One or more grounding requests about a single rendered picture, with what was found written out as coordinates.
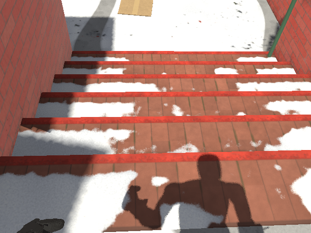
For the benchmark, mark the stairs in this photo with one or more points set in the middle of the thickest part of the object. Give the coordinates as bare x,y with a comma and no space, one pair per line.
165,101

